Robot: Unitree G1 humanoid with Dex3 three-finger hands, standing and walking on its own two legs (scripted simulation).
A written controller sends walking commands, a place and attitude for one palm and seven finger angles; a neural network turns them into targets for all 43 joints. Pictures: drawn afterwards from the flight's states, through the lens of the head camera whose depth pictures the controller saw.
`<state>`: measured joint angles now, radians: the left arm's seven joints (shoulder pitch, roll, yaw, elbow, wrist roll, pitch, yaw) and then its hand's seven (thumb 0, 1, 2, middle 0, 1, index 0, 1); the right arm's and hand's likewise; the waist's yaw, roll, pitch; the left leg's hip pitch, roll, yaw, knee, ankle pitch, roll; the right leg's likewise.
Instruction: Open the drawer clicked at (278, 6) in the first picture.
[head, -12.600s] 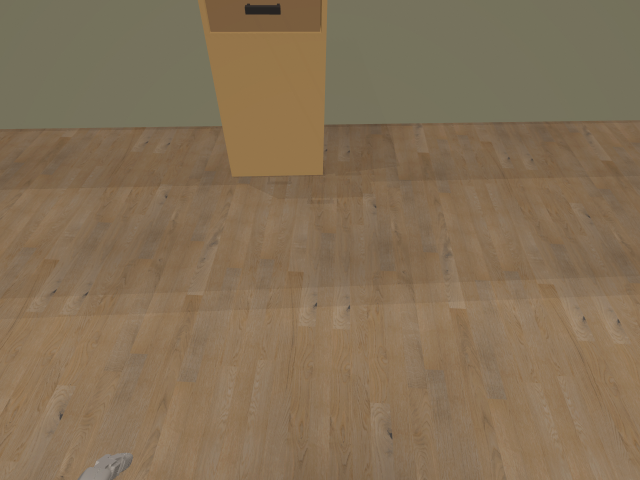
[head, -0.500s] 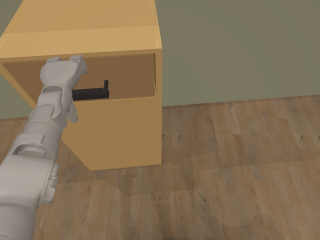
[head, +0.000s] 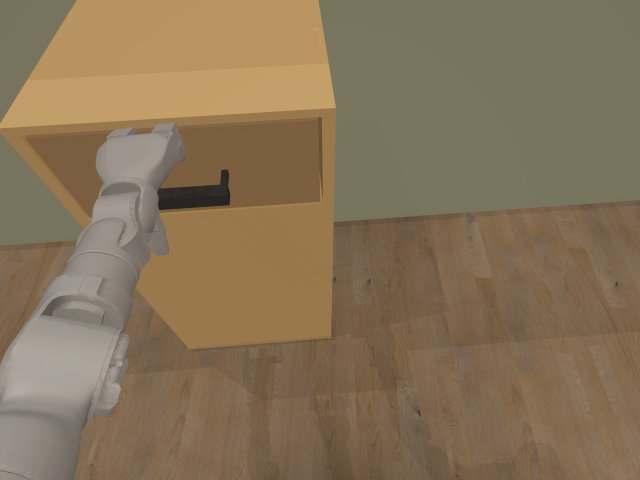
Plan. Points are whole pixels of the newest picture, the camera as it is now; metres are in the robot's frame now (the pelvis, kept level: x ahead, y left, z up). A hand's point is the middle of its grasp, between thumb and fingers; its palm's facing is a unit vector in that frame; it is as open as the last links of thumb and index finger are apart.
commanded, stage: move the hooked fingers above the handle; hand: left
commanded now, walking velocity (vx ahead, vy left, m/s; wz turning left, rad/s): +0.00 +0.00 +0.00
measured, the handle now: (189, 187) +0.54 +0.18 +0.02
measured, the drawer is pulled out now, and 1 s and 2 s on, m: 0.00 0.00 0.00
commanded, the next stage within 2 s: lower the fingers behind the handle in 1.76 s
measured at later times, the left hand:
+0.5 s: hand (182, 175) +0.50 +0.16 +0.09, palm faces +0.01 -0.01 -1.00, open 13.5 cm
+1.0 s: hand (176, 175) +0.50 +0.17 +0.09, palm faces +0.05 -0.02 -1.00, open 13.7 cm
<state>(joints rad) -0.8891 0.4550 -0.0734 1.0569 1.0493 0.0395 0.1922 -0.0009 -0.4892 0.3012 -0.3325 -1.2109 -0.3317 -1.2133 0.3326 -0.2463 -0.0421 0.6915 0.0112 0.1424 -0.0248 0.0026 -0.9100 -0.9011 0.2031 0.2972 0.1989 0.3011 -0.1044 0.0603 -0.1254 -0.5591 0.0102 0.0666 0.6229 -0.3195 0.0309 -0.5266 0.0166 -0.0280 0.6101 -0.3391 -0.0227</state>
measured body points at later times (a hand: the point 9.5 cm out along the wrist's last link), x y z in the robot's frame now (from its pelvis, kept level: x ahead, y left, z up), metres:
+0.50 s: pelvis -0.01 +0.00 +0.00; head +0.06 -0.02 +0.44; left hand +0.49 +0.16 +0.14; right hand +0.00 -0.27 -0.14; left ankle -0.02 +0.10 -0.72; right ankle -0.04 -0.11 -0.72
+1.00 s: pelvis -0.01 +0.00 +0.00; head +0.07 -0.01 +0.44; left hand +0.49 +0.17 +0.14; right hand +0.01 -0.28 -0.14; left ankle -0.02 +0.10 -0.72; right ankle -0.04 -0.11 -0.72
